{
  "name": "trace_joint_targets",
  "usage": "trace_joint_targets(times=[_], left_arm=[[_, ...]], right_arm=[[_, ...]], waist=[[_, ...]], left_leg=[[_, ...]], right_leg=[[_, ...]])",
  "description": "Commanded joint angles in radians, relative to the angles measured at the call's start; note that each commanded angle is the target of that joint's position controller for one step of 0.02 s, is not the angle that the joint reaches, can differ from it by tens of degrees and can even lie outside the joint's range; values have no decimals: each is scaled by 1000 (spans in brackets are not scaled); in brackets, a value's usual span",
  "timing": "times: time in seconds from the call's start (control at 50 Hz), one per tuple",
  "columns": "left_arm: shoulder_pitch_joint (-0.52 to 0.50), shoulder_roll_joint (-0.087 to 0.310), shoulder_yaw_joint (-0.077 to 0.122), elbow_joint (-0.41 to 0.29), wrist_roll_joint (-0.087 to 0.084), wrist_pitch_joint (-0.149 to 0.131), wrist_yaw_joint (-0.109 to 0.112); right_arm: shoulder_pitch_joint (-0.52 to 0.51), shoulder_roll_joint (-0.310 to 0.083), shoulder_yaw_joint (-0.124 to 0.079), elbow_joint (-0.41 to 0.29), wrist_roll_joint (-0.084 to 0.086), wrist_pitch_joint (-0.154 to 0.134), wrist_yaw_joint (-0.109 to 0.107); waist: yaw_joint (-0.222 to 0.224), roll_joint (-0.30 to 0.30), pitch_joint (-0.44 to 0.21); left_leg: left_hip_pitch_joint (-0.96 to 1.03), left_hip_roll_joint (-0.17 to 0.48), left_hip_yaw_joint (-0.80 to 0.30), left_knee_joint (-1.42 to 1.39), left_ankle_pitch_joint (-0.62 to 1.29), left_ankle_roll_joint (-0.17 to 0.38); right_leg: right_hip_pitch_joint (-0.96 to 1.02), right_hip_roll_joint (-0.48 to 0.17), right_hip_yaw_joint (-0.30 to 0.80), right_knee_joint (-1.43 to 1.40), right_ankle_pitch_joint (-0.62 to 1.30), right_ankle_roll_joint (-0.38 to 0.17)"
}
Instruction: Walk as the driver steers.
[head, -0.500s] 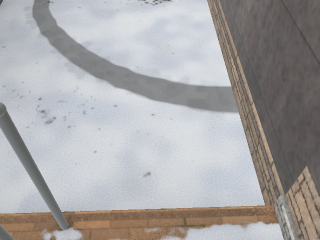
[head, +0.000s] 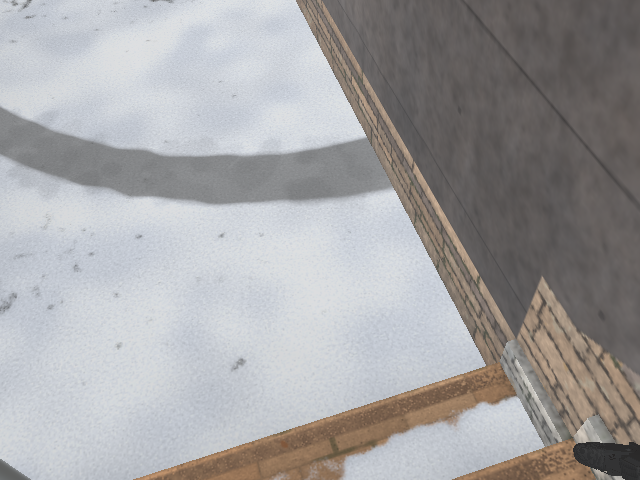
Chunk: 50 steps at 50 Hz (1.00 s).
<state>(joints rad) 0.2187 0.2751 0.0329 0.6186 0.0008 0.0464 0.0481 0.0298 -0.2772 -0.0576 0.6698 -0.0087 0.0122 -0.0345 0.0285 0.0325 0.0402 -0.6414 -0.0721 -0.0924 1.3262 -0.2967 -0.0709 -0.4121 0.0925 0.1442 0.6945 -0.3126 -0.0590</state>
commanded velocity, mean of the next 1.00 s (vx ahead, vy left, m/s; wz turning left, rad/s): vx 0.09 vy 0.00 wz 0.33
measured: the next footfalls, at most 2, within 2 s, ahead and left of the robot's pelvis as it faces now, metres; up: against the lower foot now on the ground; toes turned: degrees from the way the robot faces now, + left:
left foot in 0.16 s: -0.01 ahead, +0.16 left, +0.00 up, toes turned -4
right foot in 0.52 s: -0.03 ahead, -0.08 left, +0.00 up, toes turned +15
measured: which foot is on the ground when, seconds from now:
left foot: up 0.00-0.14, down 0.16-0.52, up 0.54-0.94, down 0.96-1.00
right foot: down 0.00-0.22, up 0.24-0.50, down 0.52-0.96, up 0.98-1.00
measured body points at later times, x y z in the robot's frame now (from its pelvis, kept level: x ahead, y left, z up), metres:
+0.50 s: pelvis -0.05 +0.03 +0.01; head -0.02 +0.03 +0.46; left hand +0.10 +0.31 -0.07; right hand +0.13 -0.22 -0.09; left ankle -0.05 +0.16 -0.72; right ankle -0.07 -0.09 -0.72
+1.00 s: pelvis -0.12 +0.07 +0.00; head -0.12 +0.09 +0.45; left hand -0.15 +0.38 -0.11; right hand +0.11 -0.12 -0.09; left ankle -0.18 +0.15 -0.72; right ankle -0.07 -0.08 -0.70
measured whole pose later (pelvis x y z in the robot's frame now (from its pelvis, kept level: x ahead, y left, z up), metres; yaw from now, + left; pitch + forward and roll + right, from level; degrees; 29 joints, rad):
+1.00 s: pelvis -0.12 +0.07 +0.00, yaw +25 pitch +2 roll -1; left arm 0.25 0.33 0.08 0.73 -0.02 0.02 0.00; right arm 0.29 -0.28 -0.04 0.64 0.02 0.04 0.02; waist 0.03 -0.03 -0.02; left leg -0.28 0.00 0.03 0.61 -0.36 0.05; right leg -0.36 -0.09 -0.06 0.78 -0.44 0.00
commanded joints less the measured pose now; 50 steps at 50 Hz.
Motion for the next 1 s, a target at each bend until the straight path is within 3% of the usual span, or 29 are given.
trace_joint_targets(times=[0.02, 0.06, 0.08, 0.12, 0.14, 0.16, 0.18, 0.2, 0.22, 0.24, 0.26, 0.32, 0.42, 0.5, 0.52, 0.54, 0.56, 0.58, 0.62, 0.66, 0.72, 0.8, 0.82, 0.9, 0.92, 0.94, 0.96, 0.98, 1.0], left_arm=[[2, 124, 29, -77, -19, -2, -1], [-34, 102, 21, -73, -7, 12, -2], [-77, 80, 9, -73, 15, 2, -3], [-94, 62, 5, -43, -20, 7, -17], [-144, 47, -2, -37, -6, -8, -22], [-96, 39, 0, -15, -30, -4, -17], [-58, 63, 13, -29, -24, -6, -11], [-26, 104, 24, -26, -7, -11, -9], [-50, 123, 27, -16, 2, -12, 0], [-102, 121, 25, -31, 9, -11, 6], [-149, 84, 17, -52, 2, -9, 9], [-205, 48, 9, -72, -8, -2, 8], [-176, 31, 9, -61, -31, -29, -33], [-81, 50, 31, -28, -12, -44, -56], [-47, 82, 41, -20, 8, -44, -59], [-71, 168, 63, -23, 26, -37, -54], [-78, 183, 68, -32, 41, -43, -55], [-81, 143, 55, -45, 42, -46, -58], [-141, 99, 45, -42, 7, -40, -48], [-135, 96, 39, -42, -1, -36, -35], [-39, 113, 49, -25, 1, -23, -16], [7, 202, 81, 3, 11, -27, -7], [15, 194, 80, 15, 4, -26, -7], [-24, 206, 81, 25, -25, -36, -30], [-44, 198, 78, 31, -37, -33, -35], [-39, 163, 70, 42, -30, -32, -36], [-54, 95, 50, 39, -16, -39, -47], [-121, 33, 31, -22, 4, -55, -59], [-174, 116, 53, -57, -34, -84, -59]], right_arm=[[0, -62, -8, -94, 9, 8, 1], [35, -38, 9, -86, 13, 9, 17], [140, -70, -3, -28, 15, 4, 36], [133, -20, 16, -46, 22, -3, 50], [269, -28, 10, 23, 19, -17, 67], [182, 12, 28, -24, 21, -29, 69], [119, -84, 9, -44, 11, -47, 70], [38, -109, 9, -73, 11, -54, 64], [37, -118, 7, -73, 10, -53, 65], [60, -141, 0, -68, 16, -49, 66], [75, -159, -6, -65, 26, -43, 59], [125, -141, -8, -67, 40, -14, 49], [159, -133, -32, -93, 44, 50, 24], [76, -144, -36, -129, 72, 65, 8], [69, -127, -33, -144, 71, 66, 1], [128, -99, -26, -143, 55, 64, -2], [148, -139, -42, -128, 20, 62, -6], [161, -199, -64, -109, 16, 62, -5], [192, -187, -67, -81, 31, 77, -10], [182, -169, -64, -88, 41, 84, -8], [155, -127, -41, -118, 55, 77, 11], [66, -93, -15, -173, 34, 55, 29], [78, -92, -12, -171, 32, 55, 28], [198, -117, -22, -127, 35, 41, 42], [260, -101, -17, -95, 28, 42, 44], [366, -98, -23, -38, 22, 42, 46], [478, -121, -36, 4, 25, 40, 46], [539, -250, -59, -19, 22, 19, 47], [482, -263, -60, -51, 17, -11, 59]], waist=[[-25, -151, -188], [-32, -188, -224], [-45, -199, -277], [-55, -218, -207], [-98, -212, -252], [-59, -177, -164], [29, -26, -114], [75, 82, -88], [56, 152, -77], [36, 148, -90], [21, 169, -103], [-13, 144, -88], [-51, 122, -156], [-16, 107, -188], [-20, 16, -193], [-73, -235, -148], [-48, -322, -126], [-45, -188, -112], [-82, -94, -59], [-69, -85, -48], [-5, -159, -61], [45, -206, -49], [47, -202, -65], [-9, -223, -59], [-44, -213, -46], [-80, -166, -56], [-119, -9, -65], [-128, 238, -55], [-132, 157, -22]], left_leg=[[-77, 18, -4, -104, -92, -23], [79, 48, 20, -272, -63, -21], [230, 67, -1, -170, 40, -16], [308, 59, 76, -533, -24, 3], [513, 90, 48, -526, 179, 25], [427, 54, 59, -828, 273, 59], [379, 134, -105, -815, 679, 108], [347, 205, -196, -829, 859, 172], [331, 247, -240, -873, 873, 214], [341, 257, -270, -900, 799, 238], [334, 283, -341, -923, 650, 267], [466, 245, -338, -912, 610, 263], [606, 235, -381, -867, 672, 306], [536, 181, -390, -849, 485, 243], [441, 122, -336, -767, 317, 203], [266, -29, -166, -607, -34, 130], [174, -94, -56, -317, -332, 59], [145, -34, -83, -107, -325, 34], [70, -3, -91, 47, -253, 5], [29, 4, -78, 48, -174, -9], [-15, 61, 9, -124, -94, -18], [70, 104, 77, -400, -152, 1], [117, 106, 93, -445, -157, 17], [320, 97, 164, -666, -106, 104], [412, 83, 193, -784, -35, 129], [544, 38, 216, -834, -29, 147], [716, 103, 66, -882, -73, 181], [789, 380, -425, -992, -172, 302], [661, 463, -629, -1139, -344, 410]], right_leg=[[319, -258, 267, -90, 911, -228], [301, -238, 216, -97, 888, -191], [219, -273, 229, -73, 913, -202], [200, -204, 142, -140, 805, -156], [95, -234, 147, -109, 773, -145], [168, -152, 95, -138, 644, -94], [197, -89, 62, -83, 456, -31], [193, -70, 48, -75, 218, 21], [183, -51, 9, -44, 71, 52], [183, -43, -12, -30, 32, 64], [170, -51, -25, 9, -10, 69], [38, -49, -45, 46, -137, 78], [-17, -49, -48, 24, -169, 101], [152, -45, -51, -253, 90, 56], [244, -116, 7, -301, 309, 13], [294, -286, 173, -347, 632, -98], [229, -448, 304, -391, 743, -272], [207, -475, 283, -396, 680, -307], [220, -393, 142, -344, 664, -226], [252, -352, 63, -328, 646, -197], [334, -326, 62, -414, 82, -179], [313, -356, 49, -464, -106, -158], [294, -361, 28, -471, -117, -159], [162, -371, -38, -460, -190, -132], [111, -354, -84, -427, -214, -107], [30, -318, -138, -324, -223, -79], [-136, -257, -229, -54, -197, -15], [-447, -130, -253, 346, -308, 64], [-544, -113, -89, 396, -243, 47]])
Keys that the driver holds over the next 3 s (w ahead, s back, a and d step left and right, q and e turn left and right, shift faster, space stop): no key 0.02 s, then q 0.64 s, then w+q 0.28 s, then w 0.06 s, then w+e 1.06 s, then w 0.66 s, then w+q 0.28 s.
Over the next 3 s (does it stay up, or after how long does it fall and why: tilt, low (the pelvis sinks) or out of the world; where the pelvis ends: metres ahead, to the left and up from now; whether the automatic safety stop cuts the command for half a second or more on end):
stays up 0.92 0.21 -0.52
